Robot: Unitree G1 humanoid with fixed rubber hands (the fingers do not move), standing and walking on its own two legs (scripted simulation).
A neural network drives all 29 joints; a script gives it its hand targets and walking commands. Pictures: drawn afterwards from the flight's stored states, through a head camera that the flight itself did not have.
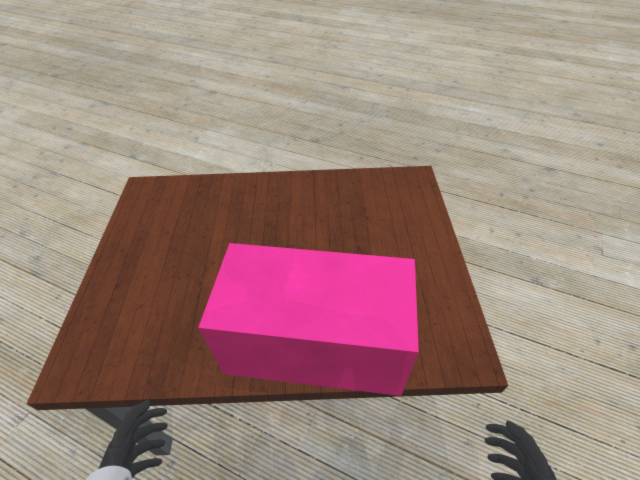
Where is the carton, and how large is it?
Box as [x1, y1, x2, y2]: [198, 243, 418, 395]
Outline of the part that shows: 229,243 198,327 223,373 396,395 401,394 418,352 414,259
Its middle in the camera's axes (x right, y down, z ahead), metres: -0.01 +0.15 +0.67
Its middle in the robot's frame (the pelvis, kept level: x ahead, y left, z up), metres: +0.40 +0.04 -0.13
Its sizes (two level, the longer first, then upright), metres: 0.319 0.164 0.177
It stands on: a table, 0.55 m high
